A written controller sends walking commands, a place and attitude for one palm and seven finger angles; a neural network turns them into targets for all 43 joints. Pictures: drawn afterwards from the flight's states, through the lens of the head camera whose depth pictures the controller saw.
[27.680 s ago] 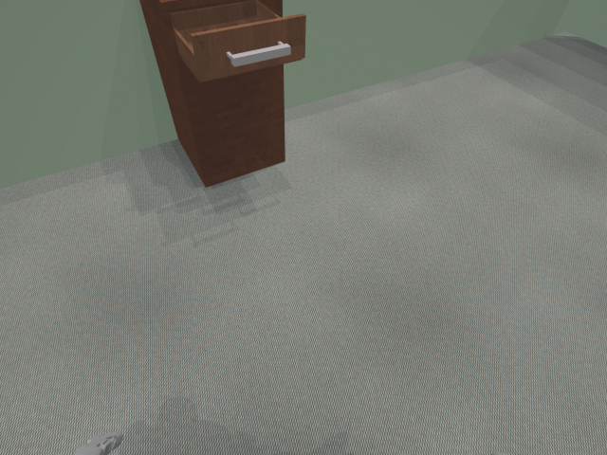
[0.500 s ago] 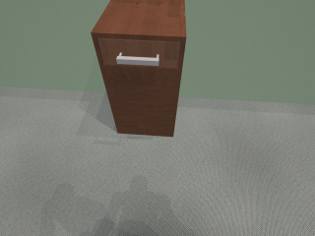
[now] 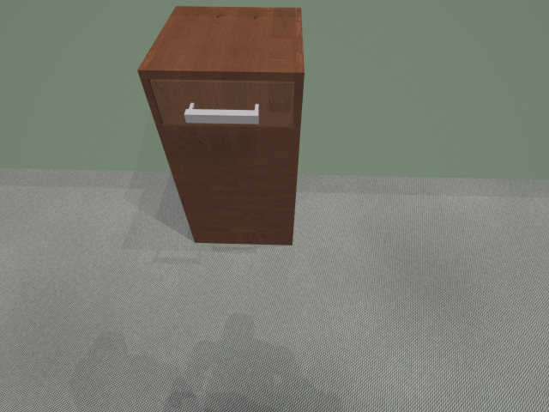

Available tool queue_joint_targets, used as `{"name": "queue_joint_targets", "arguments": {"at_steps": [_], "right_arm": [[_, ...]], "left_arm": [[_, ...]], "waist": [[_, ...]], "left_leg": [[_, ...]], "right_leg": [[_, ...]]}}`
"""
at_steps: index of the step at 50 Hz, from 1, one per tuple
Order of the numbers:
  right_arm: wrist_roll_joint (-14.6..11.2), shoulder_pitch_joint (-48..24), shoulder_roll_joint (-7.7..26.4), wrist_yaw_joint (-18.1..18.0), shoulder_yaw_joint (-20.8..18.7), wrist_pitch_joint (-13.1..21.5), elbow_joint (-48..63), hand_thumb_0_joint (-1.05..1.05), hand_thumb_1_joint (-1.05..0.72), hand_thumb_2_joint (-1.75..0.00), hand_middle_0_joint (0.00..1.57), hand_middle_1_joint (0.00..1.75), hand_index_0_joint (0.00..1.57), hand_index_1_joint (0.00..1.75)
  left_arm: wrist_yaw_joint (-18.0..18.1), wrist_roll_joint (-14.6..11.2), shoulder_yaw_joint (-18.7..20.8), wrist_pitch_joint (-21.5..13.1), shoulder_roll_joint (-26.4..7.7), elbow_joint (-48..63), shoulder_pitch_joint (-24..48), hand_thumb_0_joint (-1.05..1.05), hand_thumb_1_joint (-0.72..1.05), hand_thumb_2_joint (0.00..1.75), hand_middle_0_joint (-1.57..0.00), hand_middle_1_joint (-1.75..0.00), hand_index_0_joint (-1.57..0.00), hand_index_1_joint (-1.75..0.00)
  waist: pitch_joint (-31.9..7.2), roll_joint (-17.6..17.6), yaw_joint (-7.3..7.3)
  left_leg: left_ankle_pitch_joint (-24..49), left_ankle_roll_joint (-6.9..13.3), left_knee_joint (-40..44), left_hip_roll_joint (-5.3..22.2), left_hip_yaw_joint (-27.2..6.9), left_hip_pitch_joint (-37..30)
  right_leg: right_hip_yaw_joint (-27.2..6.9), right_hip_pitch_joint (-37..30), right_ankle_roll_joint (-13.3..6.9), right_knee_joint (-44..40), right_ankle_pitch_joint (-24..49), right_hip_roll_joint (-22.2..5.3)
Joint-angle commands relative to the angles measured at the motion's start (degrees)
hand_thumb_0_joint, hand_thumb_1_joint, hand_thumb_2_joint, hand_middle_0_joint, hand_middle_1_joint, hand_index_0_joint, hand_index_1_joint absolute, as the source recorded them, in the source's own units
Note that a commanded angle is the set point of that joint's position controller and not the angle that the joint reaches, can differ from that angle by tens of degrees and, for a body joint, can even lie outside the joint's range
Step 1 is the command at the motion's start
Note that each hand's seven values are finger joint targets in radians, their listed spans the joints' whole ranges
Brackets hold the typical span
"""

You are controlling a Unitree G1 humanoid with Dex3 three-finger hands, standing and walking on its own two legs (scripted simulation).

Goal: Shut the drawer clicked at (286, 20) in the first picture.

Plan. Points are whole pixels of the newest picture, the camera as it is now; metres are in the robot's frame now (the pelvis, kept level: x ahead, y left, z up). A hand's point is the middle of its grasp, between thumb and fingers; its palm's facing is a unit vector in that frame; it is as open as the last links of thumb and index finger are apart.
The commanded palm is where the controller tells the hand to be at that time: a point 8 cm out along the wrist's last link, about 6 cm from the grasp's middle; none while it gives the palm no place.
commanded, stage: look to check the result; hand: left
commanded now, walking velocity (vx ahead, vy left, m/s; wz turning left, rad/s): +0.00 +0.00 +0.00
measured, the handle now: (223, 111) +0.85 +0.18 -0.06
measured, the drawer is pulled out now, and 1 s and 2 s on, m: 0.00 0.00 0.00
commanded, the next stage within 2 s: stand and wait in 0.54 s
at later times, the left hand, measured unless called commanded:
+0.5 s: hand out of the picture +0.08 +0.23 -0.16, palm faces -0.02 -0.95 -0.31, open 7.4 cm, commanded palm none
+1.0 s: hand out of the picture +0.11 +0.24 -0.15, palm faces -0.05 -0.94 -0.32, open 7.4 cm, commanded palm none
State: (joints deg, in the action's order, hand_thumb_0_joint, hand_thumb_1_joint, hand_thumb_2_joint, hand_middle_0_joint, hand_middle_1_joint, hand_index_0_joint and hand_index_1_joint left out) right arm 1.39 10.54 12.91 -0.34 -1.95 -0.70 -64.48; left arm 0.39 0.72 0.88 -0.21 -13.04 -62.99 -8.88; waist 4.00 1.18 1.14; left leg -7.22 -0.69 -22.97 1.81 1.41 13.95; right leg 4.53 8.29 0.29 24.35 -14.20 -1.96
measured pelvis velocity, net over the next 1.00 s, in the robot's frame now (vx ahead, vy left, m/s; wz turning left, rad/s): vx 0.03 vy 0.00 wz -0.02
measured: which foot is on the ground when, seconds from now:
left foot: down 0.00-1.00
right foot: down 0.00-1.00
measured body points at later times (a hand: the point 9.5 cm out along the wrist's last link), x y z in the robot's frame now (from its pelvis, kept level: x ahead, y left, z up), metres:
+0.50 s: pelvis +0.02 +0.00 +0.00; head +0.05 -0.01 +0.45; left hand +0.08 +0.28 -0.14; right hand +0.08 -0.28 -0.14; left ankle +0.06 +0.13 -0.74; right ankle -0.01 -0.12 -0.74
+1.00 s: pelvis +0.03 +0.00 +0.01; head +0.06 +0.00 +0.45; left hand +0.11 +0.29 -0.13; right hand +0.10 -0.28 -0.14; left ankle +0.06 +0.13 -0.74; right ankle -0.01 -0.12 -0.74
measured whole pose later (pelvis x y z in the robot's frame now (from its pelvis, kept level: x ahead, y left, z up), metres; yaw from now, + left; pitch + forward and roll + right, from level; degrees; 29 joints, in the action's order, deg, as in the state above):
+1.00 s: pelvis +0.03 +0.00 +0.01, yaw -1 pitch -1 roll +0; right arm 1.1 5.6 17.8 0.0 -1.1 -0.2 -64.5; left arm 0.0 0.6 0.7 -0.4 -18.2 -64.2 -6.1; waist 4.1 0.5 0.6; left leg -7.8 -0.6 -18.5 1.7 2.7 9.6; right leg 3.4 3.5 0.8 17.7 -13.1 -1.9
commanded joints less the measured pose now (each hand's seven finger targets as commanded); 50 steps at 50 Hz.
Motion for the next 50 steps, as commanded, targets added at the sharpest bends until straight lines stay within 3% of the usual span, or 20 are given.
{"name": "queue_joint_targets", "arguments": {"at_steps": [1,6,15,19,26,36,43,50], "right_arm": [[-0.22,-0.08,8.88,-0.72,-1.26,1.16,2.42,0.0,-0.9,-0.9,0.2,0.3,0.2,0.3],[-0.32,-1.11,9.9,-0.85,-1.26,1.25,2.3,0.0,-0.9,-0.9,0.2,0.3,0.2,0.3],[-0.3,-3.18,11.74,-0.75,-1.18,1.02,2.29,0.0,-0.9,-0.9,0.2,0.3,0.2,0.3],[-0.38,-3.83,12.86,-0.74,-1.2,1.29,2.47,0.0,-0.9,-0.9,0.2,0.3,0.2,0.3],[-0.5,-5.27,14.39,-0.73,-1.22,1.4,2.9,0.0,-0.9,-0.9,0.2,0.3,0.2,0.3],[-0.54,-6.58,15.54,-0.54,-1.1,1.5,3.28,0.0,-0.9,-0.9,0.2,0.3,0.2,0.3],[-0.56,-6.55,15.66,-0.52,-0.91,1.73,3.15,0.0,-0.9,-0.9,0.2,0.3,0.2,0.3],[-0.62,-6.11,15.75,-0.61,-0.87,1.91,2.93,0.0,-0.9,-0.9,0.2,0.3,0.2,0.3]], "left_arm": [[0.87,0.15,2.46,-1.18,-11.06,1.65,-1.58,0.0,0.9,0.9,-0.2,-0.3,-0.2,-0.3],[0.94,0.08,2.6,-1.27,-11.77,1.75,-0.25,0.0,0.9,0.9,-0.2,-0.3,-0.2,-0.3],[0.7,-0.02,2.44,-1.17,-13.23,1.33,1.23,0.0,0.9,0.9,-0.2,-0.3,-0.2,-0.3],[0.65,-0.01,2.52,-1.4,-14.13,1.33,1.67,0.0,0.9,0.9,-0.2,-0.3,-0.2,-0.3],[0.69,0.07,2.55,-1.56,-15.44,1.48,2.45,0.0,0.9,0.9,-0.2,-0.3,-0.2,-0.3],[0.49,0.08,2.32,-1.43,-16.23,1.55,3.39,0.0,0.9,0.9,-0.2,-0.3,-0.2,-0.3],[0.45,0.05,2.25,-1.55,-16.52,1.45,3.76,0.0,0.9,0.9,-0.2,-0.3,-0.2,-0.3],[0.5,-0.04,2.14,-1.56,-16.48,1.43,3.41,0.0,0.9,0.9,-0.2,-0.3,-0.2,-0.3]], "waist": [[-3.33,-1.09,-0.93],[-4.08,-0.89,-0.86],[-3.65,-0.79,-0.69],[-5.84,-0.96,-0.66],[-5.8,-0.98,-0.73],[-5.11,0.24,-0.85],[-6.04,-1.22,-0.85],[-6.64,-0.53,-0.85]], "left_leg": [[4.8,1.85,2.63,4.36,-4.47,-5.37],[7.02,1.74,2.51,4.78,-4.21,-6.12],[4.33,1.55,3.59,5.03,-4.25,-7.44],[6.94,1.56,3.56,5.41,-4.13,-8.62],[9.2,1.56,3.93,5.66,-4.23,-9.36],[7.79,1.6,5.47,5.78,-4.66,-9.68],[9.31,1.69,5.88,6.01,-4.67,-10.35],[11.0,1.75,5.79,6.06,-4.37,-11.08]], "right_leg": [[-5.03,2.74,-2.82,-7.38,3.59,-5.3],[-4.98,1.11,-2.83,-7.5,7.58,-5.44],[-5.59,1.82,-2.73,-9.59,3.87,-5.52],[-5.41,-0.01,-2.5,-9.08,8.0,-5.72],[-5.59,-0.82,-2.26,-9.3,11.22,-5.8],[-5.67,-0.84,-2.06,-10.43,7.5,-5.83],[-5.37,-1.71,-1.9,-10.28,9.25,-6.0],[-5.35,-2.25,-1.85,-9.93,10.74,-6.08]]}}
